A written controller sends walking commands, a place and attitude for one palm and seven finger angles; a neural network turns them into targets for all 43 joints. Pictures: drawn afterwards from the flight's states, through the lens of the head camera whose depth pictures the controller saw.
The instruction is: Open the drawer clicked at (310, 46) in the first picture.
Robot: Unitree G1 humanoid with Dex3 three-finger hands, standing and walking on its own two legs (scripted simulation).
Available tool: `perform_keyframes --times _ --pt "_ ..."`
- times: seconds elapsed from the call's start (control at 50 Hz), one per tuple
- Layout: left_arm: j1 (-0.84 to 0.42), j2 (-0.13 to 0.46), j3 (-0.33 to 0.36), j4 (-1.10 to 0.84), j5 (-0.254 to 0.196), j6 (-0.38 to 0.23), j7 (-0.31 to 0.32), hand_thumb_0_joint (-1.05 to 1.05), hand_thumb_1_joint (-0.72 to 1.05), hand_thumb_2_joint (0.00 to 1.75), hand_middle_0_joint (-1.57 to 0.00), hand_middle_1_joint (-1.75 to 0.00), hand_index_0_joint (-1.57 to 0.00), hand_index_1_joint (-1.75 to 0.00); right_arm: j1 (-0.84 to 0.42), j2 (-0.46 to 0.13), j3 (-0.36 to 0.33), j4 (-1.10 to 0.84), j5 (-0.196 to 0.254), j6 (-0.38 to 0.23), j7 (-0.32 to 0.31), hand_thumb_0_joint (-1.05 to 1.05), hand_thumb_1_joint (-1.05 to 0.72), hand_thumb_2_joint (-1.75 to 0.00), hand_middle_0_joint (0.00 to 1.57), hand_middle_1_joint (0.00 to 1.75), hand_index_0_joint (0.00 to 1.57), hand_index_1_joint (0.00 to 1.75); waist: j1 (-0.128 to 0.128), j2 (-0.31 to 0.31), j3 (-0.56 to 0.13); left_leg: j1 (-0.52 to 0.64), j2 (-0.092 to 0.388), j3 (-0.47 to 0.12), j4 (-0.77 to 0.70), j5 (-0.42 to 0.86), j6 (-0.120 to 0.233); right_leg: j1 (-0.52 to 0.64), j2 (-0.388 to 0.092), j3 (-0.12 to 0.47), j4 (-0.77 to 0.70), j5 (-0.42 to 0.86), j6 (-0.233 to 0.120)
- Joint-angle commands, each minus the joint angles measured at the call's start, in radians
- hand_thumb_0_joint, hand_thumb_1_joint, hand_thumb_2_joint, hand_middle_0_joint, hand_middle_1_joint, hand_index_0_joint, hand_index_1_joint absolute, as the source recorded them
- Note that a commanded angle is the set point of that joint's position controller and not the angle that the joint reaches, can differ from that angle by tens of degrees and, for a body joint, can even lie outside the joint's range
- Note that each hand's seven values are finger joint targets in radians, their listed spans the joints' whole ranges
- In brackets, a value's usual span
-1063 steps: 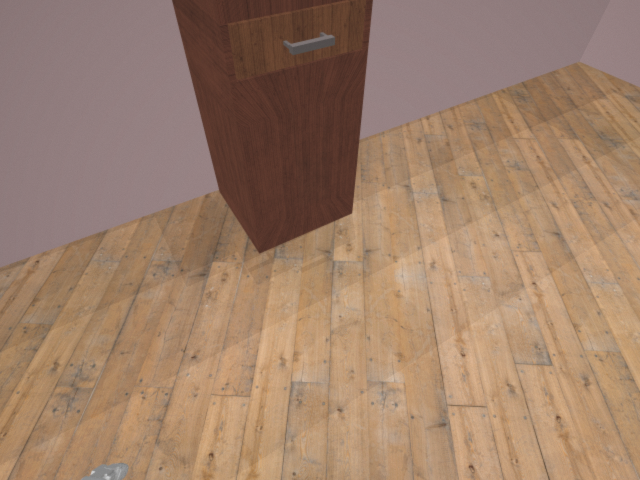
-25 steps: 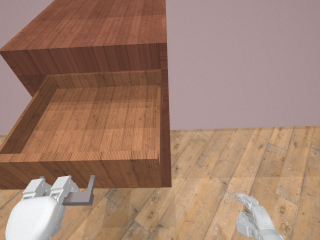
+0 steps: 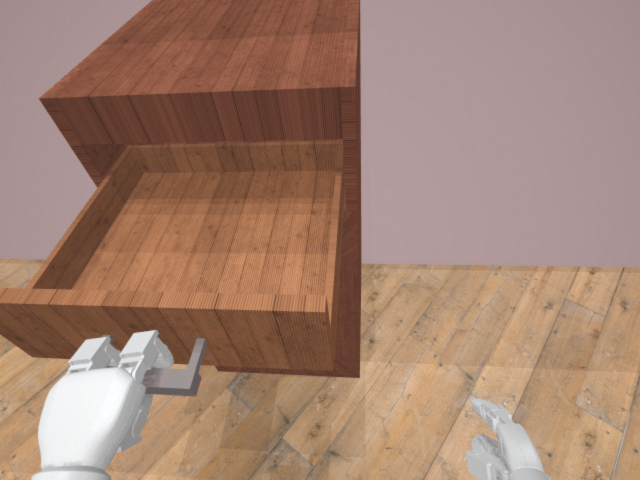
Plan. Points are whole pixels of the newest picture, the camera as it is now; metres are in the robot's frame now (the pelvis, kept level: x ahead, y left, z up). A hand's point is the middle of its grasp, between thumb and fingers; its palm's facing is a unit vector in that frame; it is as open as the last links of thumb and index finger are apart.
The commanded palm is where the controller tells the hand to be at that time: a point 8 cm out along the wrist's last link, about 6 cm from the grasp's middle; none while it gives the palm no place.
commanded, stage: open the thumb to release the handle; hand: left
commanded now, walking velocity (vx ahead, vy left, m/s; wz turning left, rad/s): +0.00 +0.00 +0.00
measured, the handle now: (145, 362) +0.22 +0.23 +0.07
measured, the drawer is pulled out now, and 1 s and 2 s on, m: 0.30 0.29 0.29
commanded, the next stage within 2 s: lift the hand off the handle in 0.26 s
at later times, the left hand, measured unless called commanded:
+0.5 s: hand (125, 419) +0.17 +0.24 +0.06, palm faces +0.05 -0.10 -0.99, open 13.7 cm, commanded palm +0.14 +0.24 +0.10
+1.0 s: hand (113, 389) +0.19 +0.24 +0.09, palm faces +0.08 -0.10 -0.99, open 13.8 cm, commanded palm +0.16 +0.24 +0.15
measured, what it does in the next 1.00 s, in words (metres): stands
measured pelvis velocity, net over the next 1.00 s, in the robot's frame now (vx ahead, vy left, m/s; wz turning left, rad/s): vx -0.01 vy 0.00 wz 0.02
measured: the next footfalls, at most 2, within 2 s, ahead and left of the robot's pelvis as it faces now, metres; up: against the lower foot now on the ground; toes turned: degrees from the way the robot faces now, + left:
none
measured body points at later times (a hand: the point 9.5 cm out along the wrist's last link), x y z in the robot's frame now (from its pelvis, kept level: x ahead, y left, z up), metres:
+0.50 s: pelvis -0.01 +0.00 +0.01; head +0.01 -0.03 +0.46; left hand +0.16 +0.24 +0.11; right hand +0.20 -0.22 -0.10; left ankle +0.03 +0.14 -0.70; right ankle -0.04 -0.11 -0.70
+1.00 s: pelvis -0.01 +0.00 +0.02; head -0.01 -0.03 +0.47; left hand +0.18 +0.24 +0.14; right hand +0.21 -0.20 -0.08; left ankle +0.03 +0.14 -0.70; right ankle -0.04 -0.11 -0.70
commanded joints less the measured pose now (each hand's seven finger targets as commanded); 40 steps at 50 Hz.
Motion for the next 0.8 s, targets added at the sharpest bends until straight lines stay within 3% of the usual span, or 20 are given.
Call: perform_keyframes --times 0.0,0.06,0.14,0.32,0.34,0.38,0.44,0.46,0.52,0.56,0.62,0.64,0.7,0.78 --pt "-0.010 0.198 0.194 -0.167 0.000 0.025 0.022 0.00 -0.01 0.51 -0.33 -1.25 -0.33 -1.25 -0.154 -0.091 -0.029 -0.172 0.002 -0.060 -0.022 0.00 -0.90 -0.90 0.20 0.30 0.20 0.30 0.023 -0.085 -0.095 0.214 -0.069 0.014 -0.085 0.215 0.054 -0.026 0.008 0.001 -0.191 0.432 0.003" --pt "-0.036 0.188 0.188 -0.143 -0.001 0.015 0.007 0.00 -0.22 0.42 -0.32 -1.23 -0.32 -1.23 -0.156 -0.087 -0.028 -0.167 0.003 -0.062 -0.027 0.00 -0.90 -0.90 0.20 0.30 0.20 0.30 0.020 -0.077 -0.056 0.220 -0.072 0.014 -0.098 0.185 0.054 -0.038 0.008 0.006 -0.219 0.375 0.003" --pt "-0.039 0.183 0.189 -0.149 -0.001 -0.010 0.003 0.00 -0.50 0.30 -0.30 -1.20 -0.30 -1.20 -0.150 -0.088 -0.031 -0.168 -0.001 -0.070 -0.026 0.00 -0.90 -0.90 0.20 0.30 0.20 0.30 0.026 -0.059 -0.079 0.243 -0.073 0.016 -0.104 0.204 0.053 -0.023 0.007 0.007 -0.225 0.389 0.001" --pt "-0.073 0.213 0.233 -0.122 0.001 -0.033 0.020 0.00 -0.50 0.30 -0.30 -1.20 -0.30 -1.20 -0.150 -0.091 -0.043 -0.151 -0.002 -0.072 -0.029 0.00 -0.90 -0.90 0.20 0.30 0.20 0.30 0.028 -0.075 -0.096 0.243 -0.076 0.017 -0.107 0.210 0.049 -0.010 0.007 0.013 -0.233 0.406 -0.002" --pt "-0.029 0.149 0.176 -0.065 0.003 -0.031 0.018 0.00 -0.50 0.30 -0.30 -1.20 -0.30 -1.20 -0.146 -0.083 -0.042 -0.151 -0.005 -0.075 -0.023 0.00 -0.90 -0.90 0.20 0.30 0.20 0.30 0.024 -0.090 -0.059 0.221 -0.078 0.018 -0.103 0.199 0.051 -0.031 0.006 0.002 -0.223 0.402 0.001" --pt "-0.057 0.178 0.201 -0.087 0.005 -0.038 0.021 0.00 -0.50 0.30 -0.30 -1.20 -0.30 -1.20 -0.144 -0.092 -0.049 -0.148 0.000 -0.070 -0.020 0.00 -0.90 -0.90 0.20 0.30 0.20 0.30 0.028 -0.081 -0.087 0.217 -0.074 0.016 -0.108 0.201 0.049 -0.023 0.011 -0.004 -0.211 0.396 -0.001" --pt "-0.094 0.161 0.171 -0.102 0.018 -0.026 0.035 0.00 -0.50 0.30 -0.30 -1.20 -0.30 -1.20 -0.143 -0.086 -0.047 -0.149 -0.002 -0.070 -0.017 0.00 -0.90 -0.90 0.20 0.30 0.20 0.30 0.021 -0.045 -0.096 0.236 -0.071 0.013 -0.108 0.198 0.048 -0.044 0.014 -0.013 -0.206 0.356 -0.006" --pt "-0.118 0.159 0.169 -0.081 0.016 -0.020 0.036 0.00 -0.50 0.30 -0.30 -1.20 -0.30 -1.20 -0.140 -0.086 -0.047 -0.144 0.000 -0.069 -0.020 0.00 -0.90 -0.90 0.20 0.30 0.20 0.30 0.014 -0.079 -0.086 0.224 -0.071 0.009 -0.110 0.175 0.049 -0.050 0.015 -0.019 -0.209 0.328 -0.003" --pt "-0.159 0.178 0.181 -0.077 0.023 -0.007 0.040 0.00 -0.50 0.30 -0.30 -1.20 -0.30 -1.20 -0.146 -0.088 -0.046 -0.139 0.000 -0.069 -0.029 0.00 -0.90 -0.90 0.20 0.30 0.20 0.30 0.016 -0.080 -0.107 0.234 -0.071 0.007 -0.112 0.173 0.048 -0.044 0.018 -0.012 -0.217 0.317 -0.007" --pt "-0.203 0.147 0.137 -0.057 0.024 0.003 0.034 0.00 -0.50 0.30 -0.30 -1.20 -0.30 -1.20 -0.147 -0.084 -0.043 -0.136 0.003 -0.071 -0.034 0.00 -0.90 -0.90 0.20 0.30 0.20 0.30 0.005 -0.087 -0.077 0.229 -0.071 0.007 -0.115 0.148 0.052 -0.064 0.016 -0.017 -0.223 0.287 -0.002" --pt "-0.245 0.179 0.157 -0.026 0.029 0.021 0.027 0.00 -0.50 0.30 -0.30 -1.20 -0.30 -1.20 -0.156 -0.085 -0.037 -0.126 0.006 -0.071 -0.046 0.00 -0.90 -0.90 0.20 0.30 0.20 0.30 0.011 -0.092 -0.082 0.236 -0.074 0.006 -0.125 0.133 0.050 -0.053 0.018 -0.008 -0.244 0.253 -0.003" --pt "-0.279 0.156 0.124 -0.018 0.027 0.023 0.020 0.00 -0.50 0.30 -0.30 -1.20 -0.30 -1.20 -0.158 -0.081 -0.031 -0.125 0.006 -0.074 -0.048 0.00 -0.90 -0.90 0.20 0.30 0.20 0.30 0.004 -0.106 -0.067 0.231 -0.075 0.005 -0.129 0.117 0.053 -0.061 0.012 -0.011 -0.247 0.240 0.002" --pt "-0.332 0.189 0.133 -0.088 0.029 0.025 0.006 0.00 -0.50 0.30 -0.30 -1.20 -0.30 -1.20 -0.170 -0.077 -0.029 -0.124 0.008 -0.078 -0.056 0.00 -0.90 -0.90 0.20 0.30 0.20 0.30 0.020 -0.034 -0.110 0.284 -0.076 0.007 -0.147 0.146 0.054 -0.026 0.013 -0.008 -0.260 0.245 -0.005" --pt "-0.308 0.212 0.159 -0.118 0.004 0.026 -0.025 0.00 -0.50 0.30 -0.30 -1.20 -0.30 -1.20 -0.183 -0.075 -0.021 -0.125 0.009 -0.086 -0.062 0.00 -0.90 -0.90 0.20 0.30 0.20 0.30 0.028 -0.060 -0.086 0.300 -0.078 0.008 -0.167 0.172 0.056 0.012 0.009 -0.008 -0.291 0.283 0.000"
